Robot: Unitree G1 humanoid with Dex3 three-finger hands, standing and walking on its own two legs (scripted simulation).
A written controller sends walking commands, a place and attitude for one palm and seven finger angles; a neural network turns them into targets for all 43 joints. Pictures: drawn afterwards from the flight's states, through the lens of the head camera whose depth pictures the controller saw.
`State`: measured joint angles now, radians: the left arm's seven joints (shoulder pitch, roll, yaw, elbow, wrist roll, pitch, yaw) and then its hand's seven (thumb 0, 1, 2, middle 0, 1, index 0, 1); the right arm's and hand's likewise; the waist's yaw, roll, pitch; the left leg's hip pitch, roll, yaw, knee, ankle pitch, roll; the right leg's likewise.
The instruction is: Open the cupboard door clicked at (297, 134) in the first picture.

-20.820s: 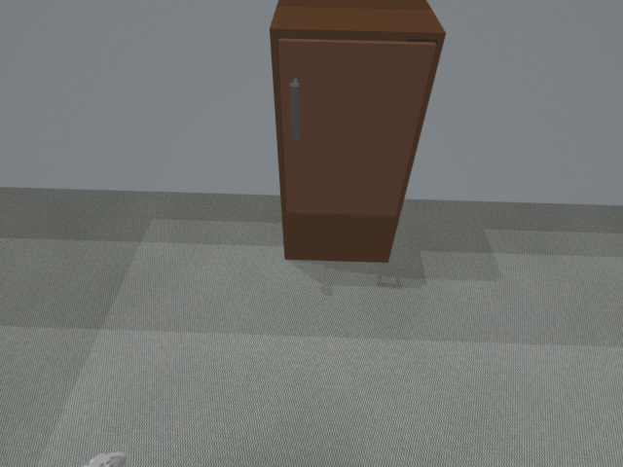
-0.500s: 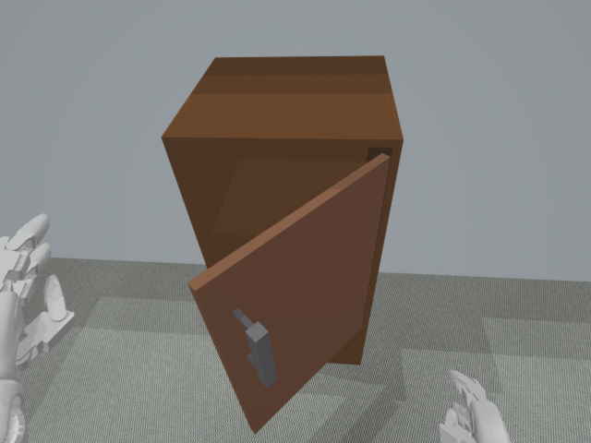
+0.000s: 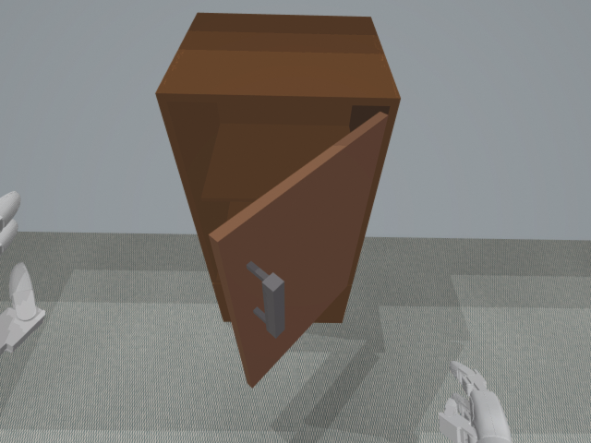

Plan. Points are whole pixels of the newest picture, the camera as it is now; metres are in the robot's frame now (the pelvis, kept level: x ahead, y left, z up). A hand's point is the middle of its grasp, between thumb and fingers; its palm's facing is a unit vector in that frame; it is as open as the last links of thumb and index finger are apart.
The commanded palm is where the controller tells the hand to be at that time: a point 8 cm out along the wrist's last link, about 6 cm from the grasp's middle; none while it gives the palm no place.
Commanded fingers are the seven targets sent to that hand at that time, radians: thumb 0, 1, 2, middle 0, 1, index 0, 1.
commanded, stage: step back with the hand held close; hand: left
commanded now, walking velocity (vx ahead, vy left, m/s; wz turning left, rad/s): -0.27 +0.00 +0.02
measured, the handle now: (265, 300) +0.34 +0.07 -0.05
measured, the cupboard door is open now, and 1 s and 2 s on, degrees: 48 48 48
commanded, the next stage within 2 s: stop stepping back and stand still in 0.42 s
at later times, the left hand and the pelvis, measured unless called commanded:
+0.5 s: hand out of the picture +0.09 +0.32 +0.17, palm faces +0.55 -0.73 -0.40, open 7.4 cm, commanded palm +0.00 +0.34 +0.18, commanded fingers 0.00 0.90 0.90 -0.20 -0.30 -0.20 -0.30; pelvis -0.11 +0.03 -0.01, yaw +5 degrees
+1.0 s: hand out of the picture +0.04 +0.30 +0.16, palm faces +0.47 -0.82 -0.34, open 7.4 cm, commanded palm -0.05 +0.32 +0.18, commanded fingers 0.00 0.90 0.90 -0.20 -0.30 -0.20 -0.30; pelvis -0.20 +0.03 -0.01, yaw -2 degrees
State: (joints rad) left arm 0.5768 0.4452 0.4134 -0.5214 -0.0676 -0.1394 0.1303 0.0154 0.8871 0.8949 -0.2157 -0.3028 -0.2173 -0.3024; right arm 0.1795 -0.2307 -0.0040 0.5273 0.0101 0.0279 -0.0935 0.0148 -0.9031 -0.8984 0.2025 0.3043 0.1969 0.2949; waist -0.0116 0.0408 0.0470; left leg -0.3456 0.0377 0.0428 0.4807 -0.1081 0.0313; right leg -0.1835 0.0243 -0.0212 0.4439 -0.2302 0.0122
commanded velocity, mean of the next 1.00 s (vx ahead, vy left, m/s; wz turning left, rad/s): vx -0.07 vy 0.00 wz -0.04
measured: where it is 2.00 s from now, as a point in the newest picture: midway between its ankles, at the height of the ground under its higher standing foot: outside the picture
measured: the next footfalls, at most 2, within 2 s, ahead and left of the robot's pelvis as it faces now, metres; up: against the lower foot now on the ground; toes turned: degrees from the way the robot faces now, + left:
left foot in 0.34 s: +0.06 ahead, +0.11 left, +0.00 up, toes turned +6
right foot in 0.72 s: -0.27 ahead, -0.08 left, +0.00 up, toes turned -2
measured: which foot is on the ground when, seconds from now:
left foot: down 0.00-0.24, up 0.26-0.32, down 0.34-0.72, up 0.74-0.84, down 0.86-1.00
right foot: down 0.00-0.36, up 0.38-0.70, down 0.72-0.88, up 0.90-1.00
